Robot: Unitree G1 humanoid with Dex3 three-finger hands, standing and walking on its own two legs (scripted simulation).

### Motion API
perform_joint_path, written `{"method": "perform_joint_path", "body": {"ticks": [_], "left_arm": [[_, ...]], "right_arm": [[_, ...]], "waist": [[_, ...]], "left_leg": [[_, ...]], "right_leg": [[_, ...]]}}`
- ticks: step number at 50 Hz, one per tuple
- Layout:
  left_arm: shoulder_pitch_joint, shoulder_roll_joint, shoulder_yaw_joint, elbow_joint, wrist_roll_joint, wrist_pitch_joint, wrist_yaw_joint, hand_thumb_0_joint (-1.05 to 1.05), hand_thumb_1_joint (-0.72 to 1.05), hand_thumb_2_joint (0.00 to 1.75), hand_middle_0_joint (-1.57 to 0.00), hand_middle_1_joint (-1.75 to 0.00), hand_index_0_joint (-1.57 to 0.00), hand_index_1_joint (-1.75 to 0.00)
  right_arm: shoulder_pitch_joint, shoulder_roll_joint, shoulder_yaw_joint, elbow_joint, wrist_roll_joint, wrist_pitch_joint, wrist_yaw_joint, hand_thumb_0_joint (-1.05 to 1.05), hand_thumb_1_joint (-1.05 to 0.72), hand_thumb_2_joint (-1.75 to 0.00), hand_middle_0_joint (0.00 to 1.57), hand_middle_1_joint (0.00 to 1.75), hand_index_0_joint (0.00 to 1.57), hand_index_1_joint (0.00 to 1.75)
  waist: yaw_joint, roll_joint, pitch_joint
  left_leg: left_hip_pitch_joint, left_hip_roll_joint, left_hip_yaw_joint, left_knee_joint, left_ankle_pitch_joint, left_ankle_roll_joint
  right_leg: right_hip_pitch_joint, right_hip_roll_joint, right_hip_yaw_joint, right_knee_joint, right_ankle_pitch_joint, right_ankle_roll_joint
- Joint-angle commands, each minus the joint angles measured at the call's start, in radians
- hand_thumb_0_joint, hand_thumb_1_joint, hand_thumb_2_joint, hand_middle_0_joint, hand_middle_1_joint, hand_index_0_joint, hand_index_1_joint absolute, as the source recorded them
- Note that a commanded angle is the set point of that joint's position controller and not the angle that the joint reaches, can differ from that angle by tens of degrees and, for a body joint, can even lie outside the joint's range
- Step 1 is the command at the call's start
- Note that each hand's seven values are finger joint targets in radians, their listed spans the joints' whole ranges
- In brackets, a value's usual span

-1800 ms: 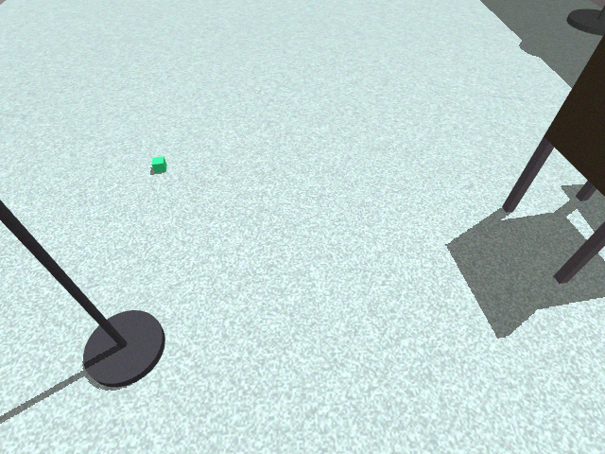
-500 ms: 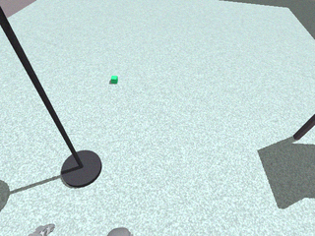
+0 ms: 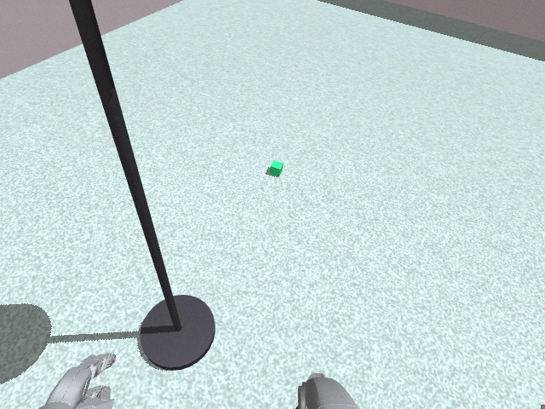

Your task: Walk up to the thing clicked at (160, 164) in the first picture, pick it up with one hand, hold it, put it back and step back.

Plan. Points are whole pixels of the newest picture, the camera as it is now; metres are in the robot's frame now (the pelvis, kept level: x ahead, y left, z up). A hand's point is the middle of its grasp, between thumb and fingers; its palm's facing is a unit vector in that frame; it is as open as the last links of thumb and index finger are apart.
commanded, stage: walk up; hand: left
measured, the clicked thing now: (276, 168) +1.38 -0.11 -0.75
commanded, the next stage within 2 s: none
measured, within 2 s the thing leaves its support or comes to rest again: neither
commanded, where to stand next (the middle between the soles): +1.51 -0.54 m, yaw +74 degrees
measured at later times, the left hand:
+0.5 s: hand (181, 350) +0.24 +0.15 -0.13, palm faces +0.41 -0.81 -0.41, open 7.4 cm
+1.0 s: hand (239, 192) +0.62 +0.07 -0.14, palm faces +0.51 -0.77 -0.38, open 7.4 cm
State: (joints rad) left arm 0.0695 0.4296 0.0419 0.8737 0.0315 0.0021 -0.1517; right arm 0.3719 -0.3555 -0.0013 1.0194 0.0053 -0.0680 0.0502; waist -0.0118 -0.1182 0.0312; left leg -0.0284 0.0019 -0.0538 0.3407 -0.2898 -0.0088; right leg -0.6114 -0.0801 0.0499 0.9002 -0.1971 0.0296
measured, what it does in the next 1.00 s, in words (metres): walks ahead, turning left: right foot, then left foot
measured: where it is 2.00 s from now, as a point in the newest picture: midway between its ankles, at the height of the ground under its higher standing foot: (335, 209)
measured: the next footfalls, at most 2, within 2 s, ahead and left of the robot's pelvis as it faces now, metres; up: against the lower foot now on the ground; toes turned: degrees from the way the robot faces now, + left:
right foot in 0.14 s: +0.31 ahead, -0.18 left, +0.00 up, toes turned +7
left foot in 0.58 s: +0.53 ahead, -0.01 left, +0.00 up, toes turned +35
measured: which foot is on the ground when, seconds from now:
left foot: down 0.00-0.18, up 0.20-0.56, down 0.58-0.98, up 1.00-1.00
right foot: up 0.00-0.12, down 0.14-0.60, up 0.62-0.94, down 0.96-1.00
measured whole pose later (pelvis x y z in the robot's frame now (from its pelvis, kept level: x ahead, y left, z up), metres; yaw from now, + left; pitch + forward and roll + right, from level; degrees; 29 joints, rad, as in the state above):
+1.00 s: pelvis +0.66 -0.26 -0.04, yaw +37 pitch -1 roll +0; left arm 0.15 0.47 0.13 0.69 0.06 0.03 -0.13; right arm 0.37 -0.49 -0.05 0.94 -0.03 -0.05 -0.05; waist -0.03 -0.04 0.02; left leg -0.38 0.17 -0.16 0.83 -0.49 0.05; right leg -0.48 -0.11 0.02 0.82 -0.33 0.06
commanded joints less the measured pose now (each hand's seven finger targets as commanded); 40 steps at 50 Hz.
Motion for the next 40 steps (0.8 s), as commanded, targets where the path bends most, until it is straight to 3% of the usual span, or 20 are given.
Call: {"method": "perform_joint_path", "body": {"ticks": [1, 5, 7, 8, 9, 10, 11, 15, 18, 23, 27, 28, 29, 30, 31, 32, 34, 35, 36, 40], "left_arm": [[-0.226, 0.201, 0.085, -0.177, 0.003, -0.023, 0.008, 0.0, 0.9, 0.9, -0.2, -0.3, -0.2, -0.3], [-0.15, 0.183, 0.1, -0.168, -0.004, -0.029, 0.013, 0.0, 0.9, 0.9, -0.2, -0.3, -0.2, -0.3], [0.132, 0.235, 0.143, -0.081, -0.006, -0.035, 0.031, 0.0, 0.9, 0.9, -0.2, -0.3, -0.2, -0.3], [0.312, 0.319, 0.175, -0.043, 0.007, -0.043, 0.052, 0.0, 0.9, 0.9, -0.2, -0.3, -0.2, -0.3], [0.375, 0.387, 0.186, -0.035, 0.018, -0.05, 0.065, 0.0, 0.9, 0.9, -0.2, -0.3, -0.2, -0.3], [0.204, 0.42, 0.183, -0.09, 0.009, -0.052, 0.078, 0.0, 0.9, 0.9, -0.2, -0.3, -0.2, -0.3], [0.077, 0.395, 0.175, -0.136, -0.001, -0.051, 0.076, 0.0, 0.9, 0.9, -0.2, -0.3, -0.2, -0.3], [0.03, 0.213, 0.122, -0.132, 0.002, -0.064, 0.079, 0.0, 0.9, 0.9, -0.2, -0.3, -0.2, -0.3], [0.107, 0.17, 0.103, -0.14, 0.005, -0.071, 0.079, 0.0, 0.9, 0.9, -0.2, -0.3, -0.2, -0.3], [0.113, 0.18, 0.098, -0.2, 0.027, -0.042, 0.066, 0.0, 0.9, 0.9, -0.2, -0.3, -0.2, -0.3], [0.16, 0.203, 0.104, -0.249, 0.016, -0.012, 0.078, 0.0, 0.9, 0.9, -0.2, -0.3, -0.2, -0.3], [0.172, 0.2, 0.101, -0.27, 0.021, -0.007, 0.084, 0.0, 0.9, 0.9, -0.2, -0.3, -0.2, -0.3], [0.215, 0.184, 0.092, -0.276, 0.022, -0.003, 0.092, 0.0, 0.9, 0.9, -0.2, -0.3, -0.2, -0.3], [0.282, 0.141, 0.086, -0.274, 0.029, 0.006, 0.098, 0.0, 0.9, 0.9, -0.2, -0.3, -0.2, -0.3], [0.328, 0.179, 0.079, -0.269, 0.03, 0.023, 0.093, 0.0, 0.9, 0.9, -0.2, -0.3, -0.2, -0.3], [0.339, 0.294, 0.088, -0.269, 0.0, 0.038, 0.091, 0.0, 0.9, 0.9, -0.2, -0.3, -0.2, -0.3], [0.206, 0.295, 0.08, -0.282, 0.012, 0.022, 0.08, 0.0, 0.9, 0.9, -0.2, -0.3, -0.2, -0.3], [0.144, 0.27, 0.087, -0.262, 0.005, 0.012, 0.073, 0.0, 0.9, 0.9, -0.2, -0.3, -0.2, -0.3], [0.11, 0.249, 0.097, -0.265, 0.011, 0.014, 0.07, 0.0, 0.9, 0.9, -0.2, -0.3, -0.2, -0.3], [0.183, 0.179, 0.08, -0.251, 0.001, 0.024, 0.033, 0.0, 0.9, 0.9, -0.2, -0.3, -0.2, -0.3]], "right_arm": [[-0.105, -0.393, -0.116, -0.131, 0.005, -0.055, -0.051, 0.0, -0.9, -0.9, 0.2, 0.3, 0.2, 0.3], [-0.131, -0.394, -0.122, -0.156, -0.024, -0.047, -0.074, 0.0, -0.9, -0.9, 0.2, 0.3, 0.2, 0.3], [-0.17, -0.361, -0.113, -0.189, -0.033, -0.04, -0.083, 0.0, -0.9, -0.9, 0.2, 0.3, 0.2, 0.3], [-0.118, -0.273, -0.088, -0.195, -0.035, -0.043, -0.086, 0.0, -0.9, -0.9, 0.2, 0.3, 0.2, 0.3], [-0.107, -0.204, -0.064, -0.219, -0.027, -0.042, -0.085, 0.0, -0.9, -0.9, 0.2, 0.3, 0.2, 0.3], [-0.014, -0.279, -0.089, -0.188, -0.015, -0.034, -0.098, 0.0, -0.9, -0.9, 0.2, 0.3, 0.2, 0.3], [-0.044, -0.341, -0.103, -0.155, -0.024, -0.022, -0.099, 0.0, -0.9, -0.9, 0.2, 0.3, 0.2, 0.3], [-0.067, -0.323, -0.092, -0.11, 0.016, 0.0, -0.051, 0.0, -0.9, -0.9, 0.2, 0.3, 0.2, 0.3], [-0.099, -0.295, -0.087, -0.122, 0.003, 0.018, -0.035, 0.0, -0.9, -0.9, 0.2, 0.3, 0.2, 0.3], [-0.209, -0.278, -0.076, -0.203, 0.016, 0.03, -0.026, 0.0, -0.9, -0.9, 0.2, 0.3, 0.2, 0.3], [0.017, -0.303, -0.107, -0.154, -0.001, 0.034, -0.071, 0.0, -0.9, -0.9, 0.2, 0.3, 0.2, 0.3], [0.13, -0.329, -0.127, -0.135, -0.011, 0.035, -0.088, 0.0, -0.9, -0.9, 0.2, 0.3, 0.2, 0.3], [0.223, -0.368, -0.149, -0.122, -0.017, 0.036, -0.109, 0.0, -0.9, -0.9, 0.2, 0.3, 0.2, 0.3], [0.232, -0.398, -0.168, -0.139, -0.027, 0.035, -0.128, 0.0, -0.9, -0.9, 0.2, 0.3, 0.2, 0.3], [0.186, -0.447, -0.191, -0.194, -0.014, 0.03, -0.147, 0.0, -0.9, -0.9, 0.2, 0.3, 0.2, 0.3], [0.068, -0.486, -0.2, -0.24, 0.015, 0.019, -0.168, 0.0, -0.9, -0.9, 0.2, 0.3, 0.2, 0.3], [-0.07, -0.416, -0.157, -0.269, 0.019, -0.014, -0.181, 0.0, -0.9, -0.9, 0.2, 0.3, 0.2, 0.3], [-0.061, -0.392, -0.133, -0.261, 0.017, -0.025, -0.177, 0.0, -0.9, -0.9, 0.2, 0.3, 0.2, 0.3], [-0.047, -0.391, -0.125, -0.248, 0.018, -0.034, -0.17, 0.0, -0.9, -0.9, 0.2, 0.3, 0.2, 0.3], [-0.171, -0.422, -0.128, -0.244, -0.008, -0.059, -0.129, 0.0, -0.9, -0.9, 0.2, 0.3, 0.2, 0.3]], "waist": [[0.037, 0.207, 0.042], [0.083, 0.273, -0.041], [0.221, 0.159, -0.192], [0.292, -0.048, -0.288], [0.288, -0.316, -0.266], [0.178, -0.323, -0.254], [0.141, -0.238, -0.156], [0.061, -0.12, 0.021], [0.071, -0.029, 0.041], [0.085, 0.003, 0.119], [0.022, 0.067, -0.063], [-0.02, 0.103, -0.133], [-0.078, 0.181, -0.199], [-0.082, 0.281, -0.22], [-0.069, 0.165, -0.274], [-0.041, 0.147, -0.291], [-0.017, -0.037, -0.181], [-0.009, -0.072, -0.115], [-0.006, -0.034, -0.041], [0.075, 0.183, 0.053]], "left_leg": [[-0.12, 0.201, -0.208, -0.207, -0.02, 0.185], [-0.119, 0.2, -0.182, -0.022, 0.26, 0.147], [-0.294, 0.133, -0.121, 0.385, 0.322, 0.093], [-0.492, 0.032, -0.049, 0.693, 0.124, 0.058], [-0.726, -0.066, 0.016, 0.946, -0.306, 0.052], [-0.786, -0.071, 0.024, 1.081, -0.264, 0.063], [-0.745, 0.026, 0.005, 1.117, -0.187, 0.079], [-0.578, 0.099, -0.006, 0.876, 0.06, 0.068], [-0.59, 0.07, 0.041, 0.776, 0.125, 0.049], [-0.453, 0.034, 0.241, 0.367, 0.231, 0.025], [-0.072, -0.085, 0.335, 0.264, 0.264, 0.061], [0.083, -0.072, 0.275, 0.248, 0.226, 0.093], [0.27, 0.015, 0.15, 0.183, 0.213, 0.153], [0.409, 0.253, -0.204, 0.161, 0.124, 0.283], [0.413, 0.497, -0.534, 0.097, -0.134, 0.379], [0.402, 0.637, -0.75, -0.096, -0.25, 0.422], [0.138, 0.51, -0.513, -0.095, -0.059, 0.331], [-0.035, 0.428, -0.373, -0.021, 0.222, 0.301], [-0.174, 0.369, -0.274, -0.004, 0.27, 0.284], [-0.409, 0.16, 0.014, 0.007, 0.041, 0.215]], "right_leg": [[0.017, -0.014, 0.02, -0.145, 0.051, 0.005], [0.241, -0.003, -0.007, -0.26, -0.036, -0.025], [0.652, 0.003, 0.001, -0.322, -0.051, -0.069], [0.886, -0.084, 0.134, -0.379, -0.278, -0.056], [0.942, -0.292, 0.429, -0.574, -0.567, -0.027], [0.876, -0.405, 0.733, -0.816, -0.731, -0.066], [0.705, -0.398, 0.697, -0.818, -0.762, -0.092], [0.452, -0.152, 0.061, -0.679, -0.133, -0.014], [0.52, -0.137, -0.076, -0.637, 0.239, -0.007], [0.408, -0.067, -0.239, -0.691, 0.268, 0.026], [0.382, -0.056, -0.249, -0.29, 0.611, 0.007], [0.307, -0.039, -0.245, -0.098, 0.629, 0.02], [0.166, 0.016, -0.252, 0.149, 0.413, 0.059], [-0.092, 0.065, -0.156, 0.409, -0.321, 0.09], [-0.236, 0.048, -0.029, 0.671, -0.38, 0.11], [-0.307, 0.026, 0.124, 0.863, -0.339, 0.084], [-0.188, -0.055, 0.157, 0.684, -0.257, 0.041], [-0.082, -0.073, 0.124, 0.562, -0.281, 0.055], [-0.022, -0.088, 0.124, 0.487, -0.285, 0.057], [0.124, -0.071, 0.036, 0.028, -0.153, 0.011]]}}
